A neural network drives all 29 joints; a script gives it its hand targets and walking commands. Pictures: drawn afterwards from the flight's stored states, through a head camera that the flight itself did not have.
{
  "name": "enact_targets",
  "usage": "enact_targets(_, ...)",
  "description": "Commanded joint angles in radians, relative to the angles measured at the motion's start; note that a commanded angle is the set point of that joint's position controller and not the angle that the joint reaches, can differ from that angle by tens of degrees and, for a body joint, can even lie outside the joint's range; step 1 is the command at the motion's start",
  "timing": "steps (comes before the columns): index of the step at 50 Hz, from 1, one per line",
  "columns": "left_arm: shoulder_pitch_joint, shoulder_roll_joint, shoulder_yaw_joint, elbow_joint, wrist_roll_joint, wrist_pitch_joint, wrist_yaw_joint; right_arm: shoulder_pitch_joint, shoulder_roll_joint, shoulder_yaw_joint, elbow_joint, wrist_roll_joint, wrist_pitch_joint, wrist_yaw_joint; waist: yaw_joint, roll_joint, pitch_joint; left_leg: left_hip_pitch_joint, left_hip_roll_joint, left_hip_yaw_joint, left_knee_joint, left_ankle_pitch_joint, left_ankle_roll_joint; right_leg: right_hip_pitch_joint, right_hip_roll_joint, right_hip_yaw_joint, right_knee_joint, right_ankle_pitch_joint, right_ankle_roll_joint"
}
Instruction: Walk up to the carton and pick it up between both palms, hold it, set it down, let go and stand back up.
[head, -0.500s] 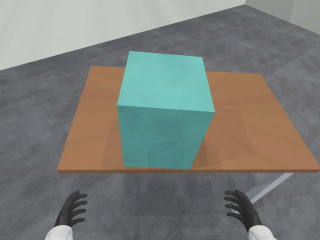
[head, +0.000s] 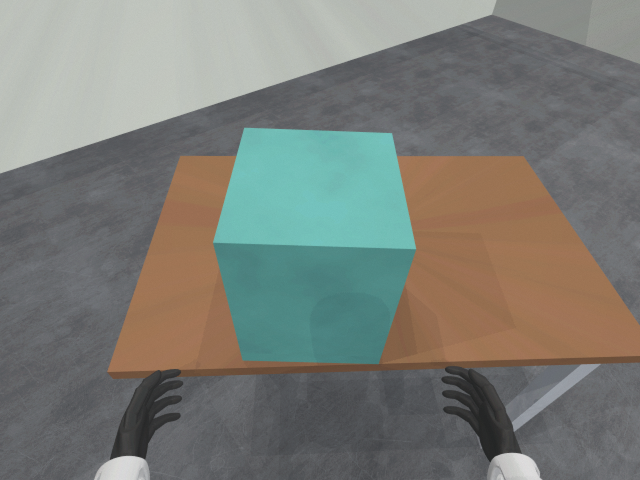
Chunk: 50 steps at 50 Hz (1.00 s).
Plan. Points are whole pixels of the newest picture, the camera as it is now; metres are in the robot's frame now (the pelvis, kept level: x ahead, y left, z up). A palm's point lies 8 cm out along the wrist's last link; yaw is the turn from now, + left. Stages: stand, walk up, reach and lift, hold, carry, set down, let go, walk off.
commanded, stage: reach and lift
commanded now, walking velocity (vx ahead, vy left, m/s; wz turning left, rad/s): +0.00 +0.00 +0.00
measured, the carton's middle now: (314, 251) +0.42 +0.02 +0.02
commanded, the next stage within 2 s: none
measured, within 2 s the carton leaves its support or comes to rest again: neither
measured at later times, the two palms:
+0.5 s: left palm (142, 391) +0.21 +0.22 +0.01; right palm (483, 389) +0.23 -0.20 -0.01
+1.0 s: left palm (143, 306) +0.28 +0.22 +0.08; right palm (490, 307) +0.30 -0.20 +0.07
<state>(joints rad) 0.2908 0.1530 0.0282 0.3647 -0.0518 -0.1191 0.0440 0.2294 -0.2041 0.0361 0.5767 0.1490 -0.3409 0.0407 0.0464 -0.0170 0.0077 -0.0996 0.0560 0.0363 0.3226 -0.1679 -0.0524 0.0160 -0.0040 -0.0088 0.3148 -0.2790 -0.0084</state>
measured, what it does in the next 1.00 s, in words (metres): stands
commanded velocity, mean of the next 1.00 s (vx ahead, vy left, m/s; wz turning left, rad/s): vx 0.00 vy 0.00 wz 0.00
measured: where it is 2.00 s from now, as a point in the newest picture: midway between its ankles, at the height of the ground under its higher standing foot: outside the picture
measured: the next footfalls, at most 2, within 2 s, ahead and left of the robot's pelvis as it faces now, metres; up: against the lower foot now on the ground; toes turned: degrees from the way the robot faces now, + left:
none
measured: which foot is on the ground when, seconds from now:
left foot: down 0.00-1.00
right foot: down 0.00-1.00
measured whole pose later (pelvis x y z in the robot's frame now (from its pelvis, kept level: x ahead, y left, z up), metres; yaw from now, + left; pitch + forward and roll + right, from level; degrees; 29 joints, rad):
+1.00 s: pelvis -0.02 +0.00 +0.00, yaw -2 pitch -1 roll +0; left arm -0.15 0.17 0.14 0.07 -0.10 0.33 0.04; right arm -0.23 -0.30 0.07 0.35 0.32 0.04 -0.07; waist 0.04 -0.01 0.04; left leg -0.15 0.07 0.06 0.29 -0.12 -0.05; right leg -0.07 0.01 0.02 0.32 -0.23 -0.01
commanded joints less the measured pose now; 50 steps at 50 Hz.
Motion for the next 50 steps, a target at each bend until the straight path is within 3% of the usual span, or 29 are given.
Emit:
enact_targets(1, -0.060, 0.095, 0.045, -0.112, -0.005, -0.082, -0.017, -0.070, -0.097, -0.004, -0.115, 0.027, -0.065, -0.021, -0.001, -0.006, -0.035, 0.235, -0.082, 0.009, 0.046, 0.379, 0.000, -0.229, 0.015, 0.019, -0.071, 0.391, 0.022)
enact_targets(5, -0.066, 0.109, 0.064, -0.101, -0.014, -0.132, -0.033, -0.091, -0.087, 0.015, -0.120, 0.040, -0.111, -0.042, -0.003, -0.010, -0.057, 0.223, -0.084, 0.009, 0.061, 0.406, 0.001, -0.211, 0.010, 0.025, -0.048, 0.474, 0.030)
enact_targets(10, -0.119, 0.121, 0.070, -0.089, -0.042, -0.181, -0.047, -0.139, -0.076, 0.042, -0.116, 0.058, -0.143, -0.054, -0.005, -0.016, -0.043, 0.195, -0.085, 0.012, 0.066, 0.354, 0.010, -0.212, 0.004, 0.032, -0.031, 0.462, 0.038)
enact_targets(18, -0.246, 0.111, 0.045, -0.055, -0.074, -0.198, -0.048, -0.266, -0.080, 0.041, -0.073, 0.088, -0.138, -0.060, -0.020, 0.004, -0.060, 0.183, -0.071, 0.000, 0.074, 0.293, 0.008, -0.271, 0.011, 0.026, -0.033, 0.321, 0.025)
enact_targets(24, -0.380, 0.124, 0.046, -0.129, -0.089, -0.077, -0.025, -0.400, -0.128, 0.031, -0.139, 0.104, -0.041, -0.071, -0.011, 0.006, -0.093, 0.204, -0.071, 0.005, 0.054, 0.250, 0.008, -0.295, 0.023, 0.019, -0.056, 0.226, 0.016)
enact_targets(31, -0.435, 0.108, 0.081, -0.252, -0.067, 0.122, -0.013, -0.458, -0.157, 0.031, -0.238, 0.132, 0.109, -0.085, 0.004, -0.003, -0.140, 0.259, -0.077, 0.014, 0.031, 0.327, 0.010, -0.251, 0.035, 0.014, -0.070, 0.317, 0.027)
enact_targets(36, -0.521, 0.087, 0.101, -0.305, -0.047, 0.260, -0.016, -0.526, -0.162, 0.014, -0.262, 0.137, 0.226, -0.098, -0.004, 0.006, -0.111, 0.253, -0.074, 0.017, -0.005, 0.284, 0.022, -0.257, 0.035, 0.019, -0.093, 0.279, 0.032)
enact_targets(41, -0.582, 0.091, 0.110, -0.405, -0.042, 0.346, -0.007, -0.602, -0.195, -0.014, -0.339, 0.154, 0.289, -0.103, 0.002, 0.040, -0.175, 0.280, -0.070, 0.022, 0.005, 0.319, 0.012, -0.266, 0.047, 0.010, -0.088, 0.295, 0.034)
enact_targets(50, -0.714, 0.115, 0.149, -0.448, -0.058, 0.474, -0.002, -0.760, -0.238, -0.018, -0.371, 0.191, 0.393, -0.118, -0.001, 0.020, -0.280, 0.266, -0.059, 0.021, 0.014, 0.310, 0.026, -0.250, 0.055, 0.013, -0.061, 0.335, 0.050)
